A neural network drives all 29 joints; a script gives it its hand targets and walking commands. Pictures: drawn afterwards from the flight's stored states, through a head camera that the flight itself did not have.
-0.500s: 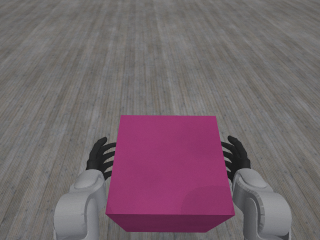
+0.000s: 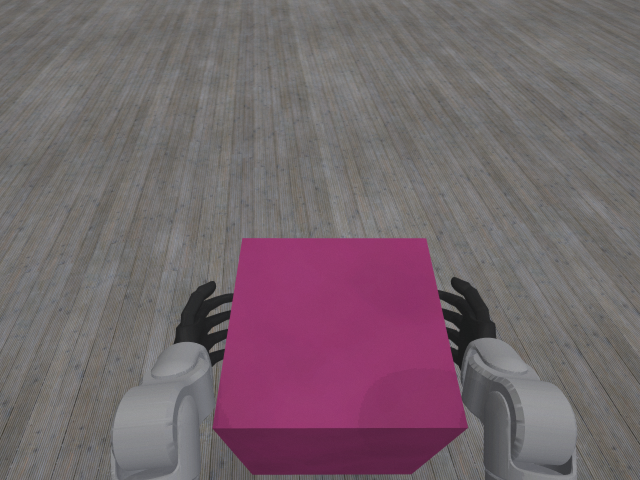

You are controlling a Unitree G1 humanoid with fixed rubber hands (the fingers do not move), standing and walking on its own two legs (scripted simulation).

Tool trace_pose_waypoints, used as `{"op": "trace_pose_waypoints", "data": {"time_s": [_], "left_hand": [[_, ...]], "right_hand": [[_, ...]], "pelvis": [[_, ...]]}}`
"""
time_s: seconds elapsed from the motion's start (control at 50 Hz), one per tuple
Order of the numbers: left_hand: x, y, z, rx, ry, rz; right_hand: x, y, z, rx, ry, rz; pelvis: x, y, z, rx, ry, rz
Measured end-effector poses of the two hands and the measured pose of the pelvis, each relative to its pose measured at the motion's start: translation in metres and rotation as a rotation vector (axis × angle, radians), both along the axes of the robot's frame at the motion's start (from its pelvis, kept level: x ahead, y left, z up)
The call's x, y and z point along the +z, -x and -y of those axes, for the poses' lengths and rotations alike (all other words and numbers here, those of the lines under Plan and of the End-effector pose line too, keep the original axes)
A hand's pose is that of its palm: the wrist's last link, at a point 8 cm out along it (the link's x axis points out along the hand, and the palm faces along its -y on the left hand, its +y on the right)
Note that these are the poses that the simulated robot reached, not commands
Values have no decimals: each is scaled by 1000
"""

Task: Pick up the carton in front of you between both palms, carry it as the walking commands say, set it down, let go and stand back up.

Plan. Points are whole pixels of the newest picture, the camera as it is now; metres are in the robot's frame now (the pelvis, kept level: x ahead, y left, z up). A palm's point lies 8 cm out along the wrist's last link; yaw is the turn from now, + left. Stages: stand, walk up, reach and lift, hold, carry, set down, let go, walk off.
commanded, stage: carry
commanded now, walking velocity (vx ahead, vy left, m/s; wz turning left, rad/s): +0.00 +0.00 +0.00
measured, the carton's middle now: (333, 365) +0.26 +0.00 +0.03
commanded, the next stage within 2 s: hold in 1.74 s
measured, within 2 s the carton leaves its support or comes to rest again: neither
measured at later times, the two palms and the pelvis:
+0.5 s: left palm (199, 392) +0.20 +0.14 +0.09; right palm (493, 388) +0.20 -0.16 +0.09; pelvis -0.05 -0.01 +0.00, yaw +0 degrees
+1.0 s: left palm (219, 388) +0.23 +0.13 +0.03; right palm (477, 385) +0.23 -0.17 +0.03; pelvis -0.06 -0.01 +0.00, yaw +0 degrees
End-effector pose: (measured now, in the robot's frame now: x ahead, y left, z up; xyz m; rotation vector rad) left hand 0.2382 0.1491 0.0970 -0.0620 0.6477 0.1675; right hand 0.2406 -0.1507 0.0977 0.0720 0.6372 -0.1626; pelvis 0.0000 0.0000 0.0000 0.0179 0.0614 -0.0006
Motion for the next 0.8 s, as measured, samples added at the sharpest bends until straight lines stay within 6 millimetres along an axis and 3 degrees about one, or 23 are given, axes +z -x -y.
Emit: {"op": "trace_pose_waypoints", "data": {"time_s": [0.42,0.8], "left_hand": [[-2,38,9,-12,-6,-33],[-41,26,14,-55,-56,-72]], "right_hand": [[-1,40,9,-2,13,-33],[-40,29,13,36,71,-72]], "pelvis": [[3,39,8,-2,12,43],[3,58,12,-5,19,39]]}}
